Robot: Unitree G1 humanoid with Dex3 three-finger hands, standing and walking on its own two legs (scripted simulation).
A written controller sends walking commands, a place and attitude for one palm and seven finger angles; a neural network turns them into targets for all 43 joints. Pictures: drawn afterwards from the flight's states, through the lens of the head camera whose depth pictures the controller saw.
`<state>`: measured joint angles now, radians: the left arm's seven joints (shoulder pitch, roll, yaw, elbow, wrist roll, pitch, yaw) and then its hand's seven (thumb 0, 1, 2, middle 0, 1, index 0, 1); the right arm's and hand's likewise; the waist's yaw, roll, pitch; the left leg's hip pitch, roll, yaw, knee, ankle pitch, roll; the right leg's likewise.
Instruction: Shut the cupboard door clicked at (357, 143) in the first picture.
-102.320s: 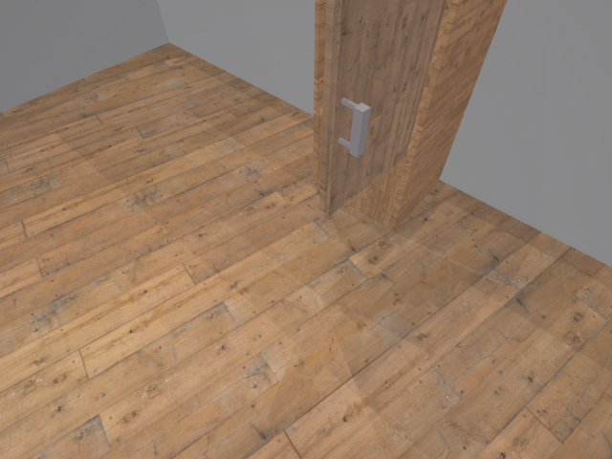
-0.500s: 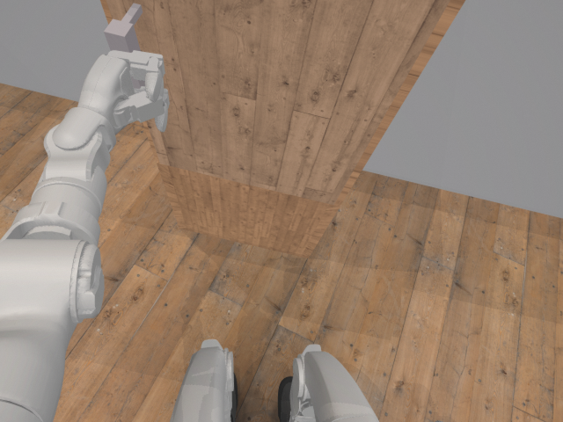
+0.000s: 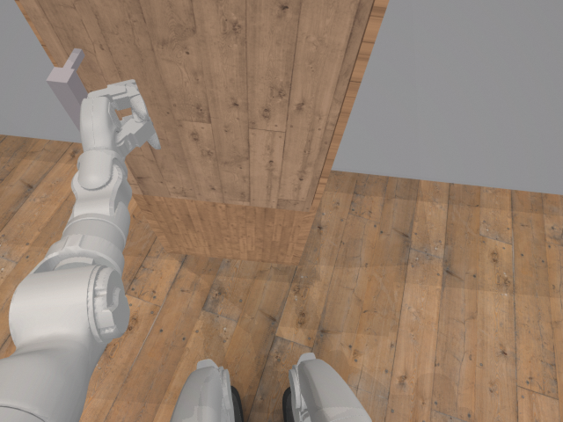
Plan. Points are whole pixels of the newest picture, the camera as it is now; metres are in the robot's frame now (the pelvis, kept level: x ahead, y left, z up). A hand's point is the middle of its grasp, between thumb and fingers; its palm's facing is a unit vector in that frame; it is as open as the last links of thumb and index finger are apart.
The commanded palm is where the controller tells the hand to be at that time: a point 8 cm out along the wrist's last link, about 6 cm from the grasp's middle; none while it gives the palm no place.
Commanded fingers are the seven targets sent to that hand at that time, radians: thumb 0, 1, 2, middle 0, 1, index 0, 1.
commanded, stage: pull the fist back off the door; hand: left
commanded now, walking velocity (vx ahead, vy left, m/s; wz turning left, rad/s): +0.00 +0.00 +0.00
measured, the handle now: (87, 99) +0.58 +0.22 +0.08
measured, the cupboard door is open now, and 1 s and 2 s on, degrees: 0 0 0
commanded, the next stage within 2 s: draw the hand back to the body in 0.40 s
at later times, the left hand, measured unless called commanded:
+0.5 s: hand (130, 178) +0.44 +0.15 +0.08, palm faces +0.04 -1.00 -0.01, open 3.1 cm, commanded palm +0.42 +0.19 +0.08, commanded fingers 0.00 0.90 0.90 -1.30 -1.50 -1.30 -1.50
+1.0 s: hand (58, 224) +0.33 +0.18 +0.15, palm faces +0.02 -1.00 -0.03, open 3.1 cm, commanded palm +0.30 +0.24 +0.16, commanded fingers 0.00 0.90 0.90 -1.16 -1.35 -1.16 -1.35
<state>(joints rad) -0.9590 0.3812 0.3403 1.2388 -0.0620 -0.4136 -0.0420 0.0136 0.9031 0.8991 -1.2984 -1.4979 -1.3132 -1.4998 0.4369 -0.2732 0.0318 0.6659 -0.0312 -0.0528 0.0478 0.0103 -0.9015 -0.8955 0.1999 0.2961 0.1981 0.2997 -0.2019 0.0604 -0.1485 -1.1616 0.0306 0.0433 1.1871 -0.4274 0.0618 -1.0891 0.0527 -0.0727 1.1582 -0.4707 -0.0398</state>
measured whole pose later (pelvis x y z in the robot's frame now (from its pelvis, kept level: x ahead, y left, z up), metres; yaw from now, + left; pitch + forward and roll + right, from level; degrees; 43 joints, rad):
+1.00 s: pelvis +0.03 -0.01 +0.07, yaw +2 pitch +6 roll -1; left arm -0.04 0.26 0.14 0.29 -0.26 -0.28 -0.20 0.01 0.90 0.90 -1.29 -1.49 -1.30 -1.49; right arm 0.29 -0.26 0.03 0.57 0.06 -0.02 -0.04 0.02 -0.90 -0.90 0.20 0.30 0.20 0.30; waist -0.01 0.05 -0.10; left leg -0.59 0.00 0.04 0.85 -0.37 0.05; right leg -0.52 0.04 -0.06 0.82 -0.42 -0.04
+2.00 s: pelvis +0.05 +0.00 +0.11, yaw +3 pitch -5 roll +0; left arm 0.45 0.33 0.31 -0.35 -0.09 -0.03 0.10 0.01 0.90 0.90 -0.22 -0.32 -0.23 -0.32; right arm 0.21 -0.24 0.03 0.63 0.02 -0.07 -0.06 0.02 -0.90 -0.90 0.20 0.30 0.20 0.30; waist 0.07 0.08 0.00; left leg -0.13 -0.04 0.04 0.42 -0.21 0.06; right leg -0.06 0.02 -0.04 0.40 -0.26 -0.02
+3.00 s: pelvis -0.02 +0.02 +0.09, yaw +5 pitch -1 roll -2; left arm 0.51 0.42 0.43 -0.47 -0.04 -0.18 0.14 0.01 0.89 0.90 -0.21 -0.30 -0.22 -0.30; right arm 0.24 -0.23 0.00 0.55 0.00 -0.01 -0.10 0.02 -0.90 -0.90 0.20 0.30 0.20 0.30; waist 0.00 0.02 -0.01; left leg -0.41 -0.04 0.04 0.58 -0.17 0.09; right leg -0.32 0.05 0.01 0.58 -0.25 0.00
